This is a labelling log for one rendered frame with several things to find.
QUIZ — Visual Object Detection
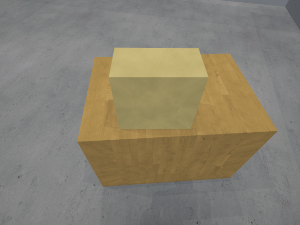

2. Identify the pedestal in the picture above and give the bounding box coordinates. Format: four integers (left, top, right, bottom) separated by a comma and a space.
77, 53, 278, 187

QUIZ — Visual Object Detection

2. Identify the carton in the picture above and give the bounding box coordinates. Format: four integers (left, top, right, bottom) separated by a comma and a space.
109, 48, 209, 129

